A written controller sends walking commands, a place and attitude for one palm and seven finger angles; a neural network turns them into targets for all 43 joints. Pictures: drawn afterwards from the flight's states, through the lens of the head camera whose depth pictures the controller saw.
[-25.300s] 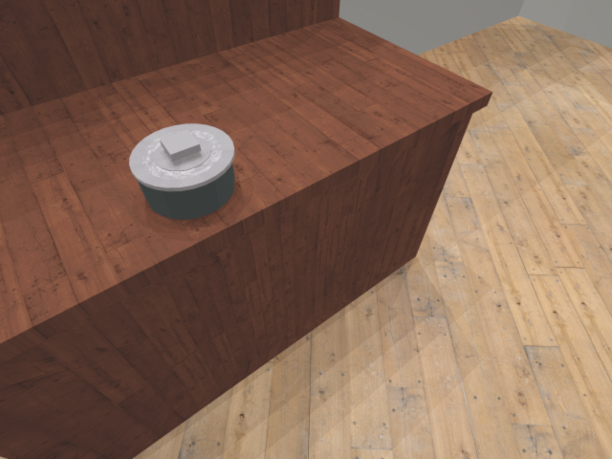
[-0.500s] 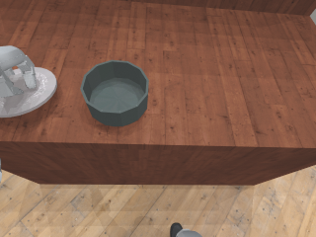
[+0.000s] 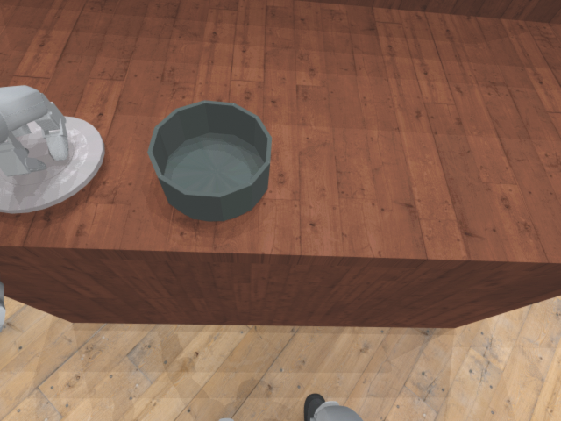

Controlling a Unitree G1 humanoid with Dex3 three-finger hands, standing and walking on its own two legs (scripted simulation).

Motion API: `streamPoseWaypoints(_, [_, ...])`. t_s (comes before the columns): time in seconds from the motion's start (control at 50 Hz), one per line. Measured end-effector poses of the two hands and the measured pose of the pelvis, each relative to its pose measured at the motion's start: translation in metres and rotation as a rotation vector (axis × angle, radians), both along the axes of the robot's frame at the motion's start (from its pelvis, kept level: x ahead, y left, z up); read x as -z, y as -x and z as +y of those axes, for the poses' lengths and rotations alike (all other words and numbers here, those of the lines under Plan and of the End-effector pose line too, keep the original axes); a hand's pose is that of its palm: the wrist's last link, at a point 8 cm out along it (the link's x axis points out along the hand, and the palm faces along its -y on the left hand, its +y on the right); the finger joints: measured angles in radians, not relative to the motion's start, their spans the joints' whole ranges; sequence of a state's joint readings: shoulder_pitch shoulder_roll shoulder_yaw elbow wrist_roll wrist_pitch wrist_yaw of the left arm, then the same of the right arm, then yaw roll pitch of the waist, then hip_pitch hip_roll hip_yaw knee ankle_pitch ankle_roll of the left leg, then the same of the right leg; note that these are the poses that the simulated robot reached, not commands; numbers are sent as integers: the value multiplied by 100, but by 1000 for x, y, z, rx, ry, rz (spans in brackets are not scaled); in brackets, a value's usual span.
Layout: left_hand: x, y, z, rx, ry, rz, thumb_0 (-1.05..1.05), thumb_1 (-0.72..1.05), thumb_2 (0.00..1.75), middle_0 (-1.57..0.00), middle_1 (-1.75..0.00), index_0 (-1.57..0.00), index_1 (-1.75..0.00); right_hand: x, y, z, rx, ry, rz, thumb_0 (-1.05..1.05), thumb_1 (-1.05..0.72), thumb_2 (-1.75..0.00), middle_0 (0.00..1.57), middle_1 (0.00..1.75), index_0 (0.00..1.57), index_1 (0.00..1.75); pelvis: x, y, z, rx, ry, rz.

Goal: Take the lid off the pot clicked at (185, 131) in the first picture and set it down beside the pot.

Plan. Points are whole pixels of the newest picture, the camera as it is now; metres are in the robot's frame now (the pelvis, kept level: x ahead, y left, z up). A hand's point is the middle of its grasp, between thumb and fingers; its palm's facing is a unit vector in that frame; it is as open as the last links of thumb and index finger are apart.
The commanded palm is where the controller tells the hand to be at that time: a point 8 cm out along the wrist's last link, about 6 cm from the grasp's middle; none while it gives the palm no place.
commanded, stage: open the fingers wide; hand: left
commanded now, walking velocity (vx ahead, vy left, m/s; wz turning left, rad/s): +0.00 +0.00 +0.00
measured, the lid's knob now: (30, 150) +0.48 +0.34 +0.04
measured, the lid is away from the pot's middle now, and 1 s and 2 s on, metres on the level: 0.25 0.25 0.25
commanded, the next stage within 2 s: raise the empty hand in 1.18 s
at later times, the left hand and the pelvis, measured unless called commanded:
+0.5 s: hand (26, 165) +0.44 +0.32 +0.06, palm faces -0.48 -0.10 -0.87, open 6.3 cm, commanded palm +0.47 +0.32 +0.12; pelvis -0.01 +0.00 +0.00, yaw +0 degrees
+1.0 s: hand (32, 160) +0.45 +0.32 +0.06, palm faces -0.46 -0.11 -0.88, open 10.3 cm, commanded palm +0.47 +0.32 +0.12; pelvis +0.00 +0.00 +0.00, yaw +0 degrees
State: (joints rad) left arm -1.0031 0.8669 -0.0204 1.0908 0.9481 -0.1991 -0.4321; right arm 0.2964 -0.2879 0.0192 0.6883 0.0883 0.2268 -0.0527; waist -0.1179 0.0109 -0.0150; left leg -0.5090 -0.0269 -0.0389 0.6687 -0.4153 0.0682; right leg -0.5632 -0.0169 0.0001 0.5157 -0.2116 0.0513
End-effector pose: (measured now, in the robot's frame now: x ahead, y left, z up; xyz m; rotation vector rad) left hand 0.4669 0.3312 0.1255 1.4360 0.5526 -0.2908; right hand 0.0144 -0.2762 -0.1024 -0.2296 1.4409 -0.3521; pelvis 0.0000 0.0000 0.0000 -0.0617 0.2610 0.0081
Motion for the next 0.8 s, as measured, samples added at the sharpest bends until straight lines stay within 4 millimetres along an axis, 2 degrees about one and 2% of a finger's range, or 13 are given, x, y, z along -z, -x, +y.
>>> streamPoseWaypoints(0.1, [4, 0, -3, 9, -8, 1, -3, 22, 90, -43, -91, -97, -113, 2, 2, 0, 6, 3, -5, 0, -90, -90, 21, 30, 21, 30, 3, 3, 0, 3, 1, 10])
streamPoseWaypoints(0.32, [8, 18, -4, 48, 8, -58, -3, 27, 87, -40, -90, -91, -113, 4, -4, 6, -2, -19, -2, 0, -90, -90, 21, 30, 21, 30, 1, 4, 1, 3, -1, 2])
streamPoseWaypoints(0.52, [7, 18, -4, 43, -5, -43, -3, 28, 81, -40, -92, -76, -109, 4, -14, 5, -15, -12, -41, 0, -90, -90, 21, 30, 21, 30, 1, 6, 1, 3, -1, -3])
streamPoseWaypoints(0.8, [4, 18, -5, 49, -7, -52, 0, 21, 67, -40, -95, -52, -101, 3, -9, 4, -11, -16, -14, 0, -90, -90, 21, 30, 21, 30, 0, 3, 1, 0, -2, -3])
